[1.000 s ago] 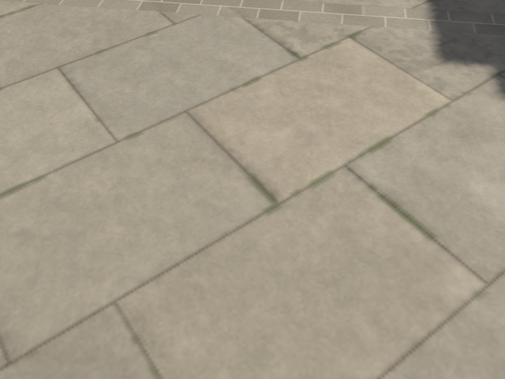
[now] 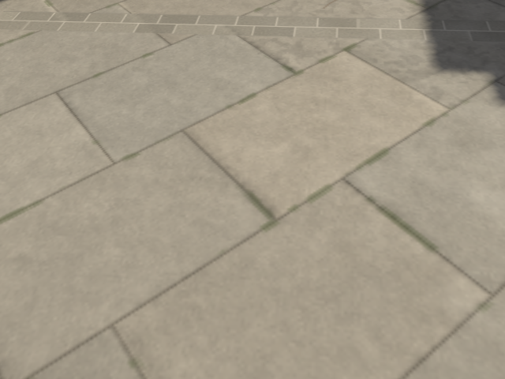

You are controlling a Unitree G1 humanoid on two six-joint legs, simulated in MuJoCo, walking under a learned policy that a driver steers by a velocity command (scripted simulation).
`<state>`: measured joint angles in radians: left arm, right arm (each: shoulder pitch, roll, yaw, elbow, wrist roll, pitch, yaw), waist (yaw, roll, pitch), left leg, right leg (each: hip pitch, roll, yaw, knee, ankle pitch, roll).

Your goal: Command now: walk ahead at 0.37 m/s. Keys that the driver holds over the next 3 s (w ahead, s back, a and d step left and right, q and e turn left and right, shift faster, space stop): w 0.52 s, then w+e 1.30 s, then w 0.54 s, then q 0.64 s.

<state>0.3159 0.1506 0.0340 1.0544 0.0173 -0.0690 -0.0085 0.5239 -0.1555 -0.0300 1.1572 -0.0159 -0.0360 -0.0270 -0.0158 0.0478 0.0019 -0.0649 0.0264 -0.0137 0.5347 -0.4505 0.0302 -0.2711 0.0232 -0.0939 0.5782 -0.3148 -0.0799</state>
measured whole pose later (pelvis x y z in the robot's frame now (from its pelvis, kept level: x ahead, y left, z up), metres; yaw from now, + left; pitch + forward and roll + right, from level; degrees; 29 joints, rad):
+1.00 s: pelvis +0.51 -0.01 +0.00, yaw -12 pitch +0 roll +0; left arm 0.04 0.16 0.03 0.89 0.03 -0.04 -0.04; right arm 0.47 -0.15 -0.02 1.08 -0.02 -0.10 -0.05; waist -0.04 0.00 0.08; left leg 0.12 -0.03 0.29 0.32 -0.43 0.05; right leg -0.51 0.02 -0.16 0.62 -0.13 -0.16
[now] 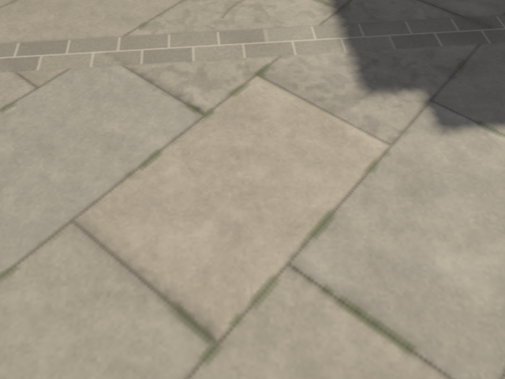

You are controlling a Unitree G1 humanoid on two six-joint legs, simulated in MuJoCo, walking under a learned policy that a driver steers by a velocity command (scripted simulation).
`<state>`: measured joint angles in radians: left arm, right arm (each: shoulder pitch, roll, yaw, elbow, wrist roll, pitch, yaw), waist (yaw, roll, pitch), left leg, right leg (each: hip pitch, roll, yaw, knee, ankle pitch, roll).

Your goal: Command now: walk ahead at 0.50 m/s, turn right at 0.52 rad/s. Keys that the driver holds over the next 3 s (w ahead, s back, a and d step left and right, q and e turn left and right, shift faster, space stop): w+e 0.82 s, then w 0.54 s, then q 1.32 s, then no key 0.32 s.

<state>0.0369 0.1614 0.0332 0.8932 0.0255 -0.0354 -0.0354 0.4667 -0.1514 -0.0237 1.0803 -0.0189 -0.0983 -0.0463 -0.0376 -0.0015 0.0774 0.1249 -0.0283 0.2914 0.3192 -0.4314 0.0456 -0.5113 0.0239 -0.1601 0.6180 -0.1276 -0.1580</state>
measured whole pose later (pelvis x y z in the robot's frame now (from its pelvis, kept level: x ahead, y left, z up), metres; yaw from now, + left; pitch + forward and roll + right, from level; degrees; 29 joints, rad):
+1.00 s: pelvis +0.52 -0.08 +0.02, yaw -34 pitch +2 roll +1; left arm 0.06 0.24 0.03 0.73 0.04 -0.01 -0.07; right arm 0.44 -0.23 -0.04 0.90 -0.02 -0.09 0.01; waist -0.07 -0.03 0.03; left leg 0.02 0.00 0.21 0.23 -0.28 0.01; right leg -0.61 -0.05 -0.01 0.70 -0.08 -0.06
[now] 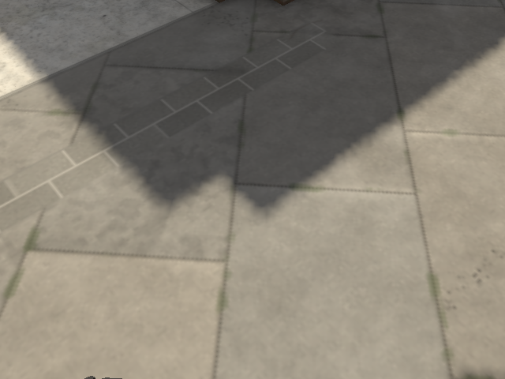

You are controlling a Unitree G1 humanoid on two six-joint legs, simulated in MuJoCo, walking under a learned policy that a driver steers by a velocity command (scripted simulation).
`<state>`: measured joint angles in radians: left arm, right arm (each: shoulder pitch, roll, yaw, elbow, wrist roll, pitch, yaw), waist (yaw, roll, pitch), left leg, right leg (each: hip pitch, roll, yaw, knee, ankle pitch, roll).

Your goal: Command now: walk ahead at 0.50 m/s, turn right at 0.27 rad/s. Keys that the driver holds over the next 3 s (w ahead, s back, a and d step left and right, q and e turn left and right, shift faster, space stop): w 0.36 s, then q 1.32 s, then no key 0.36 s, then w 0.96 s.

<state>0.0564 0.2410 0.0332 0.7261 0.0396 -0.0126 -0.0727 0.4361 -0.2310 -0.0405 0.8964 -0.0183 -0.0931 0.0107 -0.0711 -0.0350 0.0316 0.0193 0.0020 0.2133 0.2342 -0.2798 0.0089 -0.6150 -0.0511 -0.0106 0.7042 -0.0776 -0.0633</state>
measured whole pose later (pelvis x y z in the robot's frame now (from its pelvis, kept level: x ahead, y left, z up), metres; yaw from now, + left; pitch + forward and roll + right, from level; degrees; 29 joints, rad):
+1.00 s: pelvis +0.35 -0.01 +0.00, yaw +16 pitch +1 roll -1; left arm 0.16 0.25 0.04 0.81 0.02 0.04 0.03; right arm 0.25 -0.27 -0.08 0.79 -0.02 0.03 0.00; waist -0.04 -0.01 0.04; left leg -0.35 -0.14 -0.11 0.41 -0.07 0.10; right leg -0.49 -0.01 0.08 0.89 -0.36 0.04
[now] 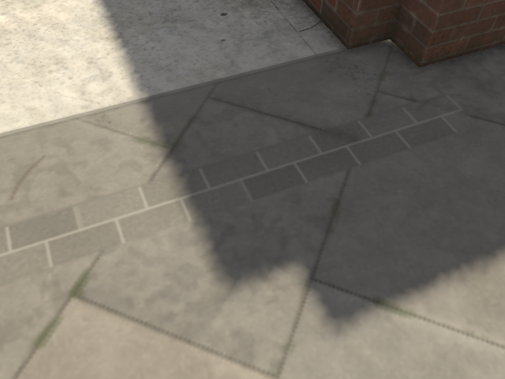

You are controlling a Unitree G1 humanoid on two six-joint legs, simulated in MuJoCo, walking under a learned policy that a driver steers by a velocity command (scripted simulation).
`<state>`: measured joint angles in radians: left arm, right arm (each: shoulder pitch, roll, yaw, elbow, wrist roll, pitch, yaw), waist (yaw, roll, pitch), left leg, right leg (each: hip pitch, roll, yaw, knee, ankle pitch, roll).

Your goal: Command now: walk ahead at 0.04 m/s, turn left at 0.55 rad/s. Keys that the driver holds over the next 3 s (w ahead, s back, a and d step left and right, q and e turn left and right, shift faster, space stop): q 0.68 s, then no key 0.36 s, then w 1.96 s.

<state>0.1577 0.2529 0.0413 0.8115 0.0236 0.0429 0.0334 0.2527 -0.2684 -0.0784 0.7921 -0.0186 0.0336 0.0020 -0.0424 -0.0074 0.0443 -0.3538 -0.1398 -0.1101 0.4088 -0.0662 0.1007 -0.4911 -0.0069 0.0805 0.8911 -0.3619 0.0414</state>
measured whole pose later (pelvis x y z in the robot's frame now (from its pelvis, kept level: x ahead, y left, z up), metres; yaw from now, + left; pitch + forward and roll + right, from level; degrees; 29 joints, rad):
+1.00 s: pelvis -0.02 -0.01 +0.01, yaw +30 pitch -1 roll -1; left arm 0.23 0.29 0.05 0.80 0.01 0.07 0.01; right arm 0.21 -0.25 -0.02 0.76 -0.02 0.02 0.00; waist 0.00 -0.02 0.06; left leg -0.17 -0.10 -0.07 0.39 -0.20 0.08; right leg -0.36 -0.02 0.01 0.78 -0.39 0.02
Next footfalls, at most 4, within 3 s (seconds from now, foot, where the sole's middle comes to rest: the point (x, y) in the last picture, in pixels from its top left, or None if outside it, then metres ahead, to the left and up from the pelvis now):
0.16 right None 0.06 -0.13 -0.77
0.62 left None -0.03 0.07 -0.77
1.10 right None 0.07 -0.10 -0.77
1.48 left None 0.08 0.18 -0.77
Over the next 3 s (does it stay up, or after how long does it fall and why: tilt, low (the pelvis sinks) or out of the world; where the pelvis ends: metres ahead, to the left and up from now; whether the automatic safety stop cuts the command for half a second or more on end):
stays up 0.75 0.47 0.00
